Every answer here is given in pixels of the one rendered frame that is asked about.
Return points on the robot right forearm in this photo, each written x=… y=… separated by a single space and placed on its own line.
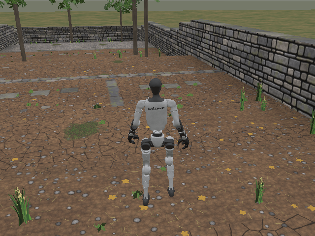
x=181 y=131

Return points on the robot right hand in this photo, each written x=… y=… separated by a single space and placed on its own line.
x=186 y=142

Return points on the robot left foot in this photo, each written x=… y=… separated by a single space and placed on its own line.
x=146 y=201

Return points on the robot left forearm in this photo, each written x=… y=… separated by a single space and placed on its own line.
x=132 y=129

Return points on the robot left hand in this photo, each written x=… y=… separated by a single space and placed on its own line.
x=134 y=137

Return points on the right robot upper arm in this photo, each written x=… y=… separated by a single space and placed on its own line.
x=174 y=112

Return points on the left robot upper arm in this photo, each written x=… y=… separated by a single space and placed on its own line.
x=138 y=111

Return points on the robot left thigh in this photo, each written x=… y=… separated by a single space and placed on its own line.
x=146 y=151

